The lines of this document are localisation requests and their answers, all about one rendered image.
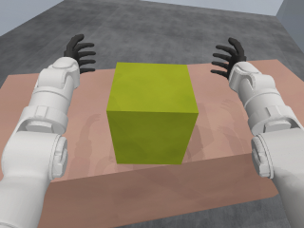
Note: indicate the carton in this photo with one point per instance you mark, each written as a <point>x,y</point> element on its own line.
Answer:
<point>151,112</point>

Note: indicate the robot right upper arm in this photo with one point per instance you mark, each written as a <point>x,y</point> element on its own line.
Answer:
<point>279,156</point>

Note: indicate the robot left hand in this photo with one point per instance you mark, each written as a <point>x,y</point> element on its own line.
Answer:
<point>72,49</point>

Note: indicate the pedestal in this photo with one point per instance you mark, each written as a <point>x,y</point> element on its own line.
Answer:
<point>97,192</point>

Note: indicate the robot right hand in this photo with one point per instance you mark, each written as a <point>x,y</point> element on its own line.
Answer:
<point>237,55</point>

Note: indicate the robot left upper arm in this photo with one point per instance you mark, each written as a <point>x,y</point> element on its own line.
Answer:
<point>32,161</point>

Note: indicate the right robot forearm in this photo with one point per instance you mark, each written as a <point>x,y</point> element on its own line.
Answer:
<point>264,106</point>

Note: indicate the left robot forearm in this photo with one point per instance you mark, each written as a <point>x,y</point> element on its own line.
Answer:
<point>50,100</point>

